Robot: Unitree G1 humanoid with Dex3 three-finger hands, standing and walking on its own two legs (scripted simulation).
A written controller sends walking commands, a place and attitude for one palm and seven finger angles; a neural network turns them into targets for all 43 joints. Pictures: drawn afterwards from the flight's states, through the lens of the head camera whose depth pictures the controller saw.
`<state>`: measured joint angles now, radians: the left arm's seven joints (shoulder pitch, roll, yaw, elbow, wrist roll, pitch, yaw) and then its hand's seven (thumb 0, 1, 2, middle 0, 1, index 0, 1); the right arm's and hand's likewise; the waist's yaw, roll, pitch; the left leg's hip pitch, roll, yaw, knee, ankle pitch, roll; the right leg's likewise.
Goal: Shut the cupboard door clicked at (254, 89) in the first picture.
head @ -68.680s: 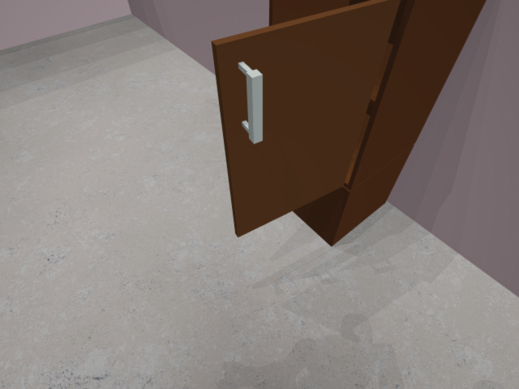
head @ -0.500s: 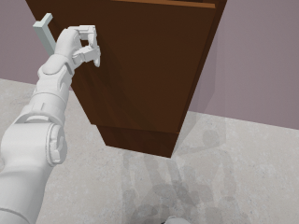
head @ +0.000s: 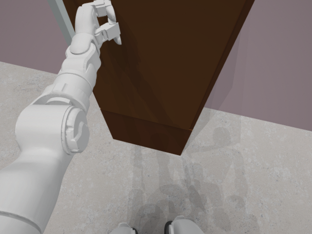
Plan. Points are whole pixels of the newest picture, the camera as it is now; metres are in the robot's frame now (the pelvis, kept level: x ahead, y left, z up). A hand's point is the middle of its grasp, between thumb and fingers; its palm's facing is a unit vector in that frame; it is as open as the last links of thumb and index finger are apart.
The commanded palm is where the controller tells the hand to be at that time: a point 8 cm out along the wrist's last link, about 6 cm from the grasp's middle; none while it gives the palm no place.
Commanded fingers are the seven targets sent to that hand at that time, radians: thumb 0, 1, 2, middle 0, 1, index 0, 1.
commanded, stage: pull the fist back off the door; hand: left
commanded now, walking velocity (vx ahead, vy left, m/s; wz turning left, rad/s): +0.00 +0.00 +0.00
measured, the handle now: (68, 17) +0.61 +0.15 +0.17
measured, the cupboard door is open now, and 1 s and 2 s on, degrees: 0 0 0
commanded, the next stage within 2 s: draw the hand back to the body in 0.74 s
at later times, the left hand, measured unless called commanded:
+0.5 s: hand (126, 37) +0.52 +0.02 +0.17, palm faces +0.06 -1.00 -0.02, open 3.1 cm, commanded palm +0.47 +0.06 +0.18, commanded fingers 0.00 0.90 0.90 -1.30 -1.50 -1.30 -1.50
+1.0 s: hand (118, 54) +0.46 +0.03 +0.18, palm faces +0.08 -1.00 +0.03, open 3.1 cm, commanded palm +0.41 +0.09 +0.18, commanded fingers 0.00 0.90 0.90 -1.30 -1.50 -1.30 -1.50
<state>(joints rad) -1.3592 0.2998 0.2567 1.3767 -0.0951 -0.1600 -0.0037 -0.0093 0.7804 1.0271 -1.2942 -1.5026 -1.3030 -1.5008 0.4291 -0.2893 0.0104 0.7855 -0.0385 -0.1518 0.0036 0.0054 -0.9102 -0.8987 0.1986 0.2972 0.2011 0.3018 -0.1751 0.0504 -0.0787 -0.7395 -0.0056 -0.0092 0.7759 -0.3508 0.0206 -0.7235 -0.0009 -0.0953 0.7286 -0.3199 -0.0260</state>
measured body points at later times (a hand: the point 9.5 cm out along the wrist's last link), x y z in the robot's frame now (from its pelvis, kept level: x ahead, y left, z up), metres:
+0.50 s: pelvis +0.01 -0.01 +0.01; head +0.06 -0.03 +0.46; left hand +0.51 +0.07 +0.18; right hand -0.02 -0.26 -0.12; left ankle +0.00 +0.10 -0.71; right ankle +0.01 -0.10 -0.71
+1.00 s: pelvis +0.01 -0.02 +0.02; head +0.02 -0.04 +0.47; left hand +0.45 +0.09 +0.18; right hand +0.12 -0.26 -0.09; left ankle +0.00 +0.10 -0.71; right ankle +0.01 -0.10 -0.71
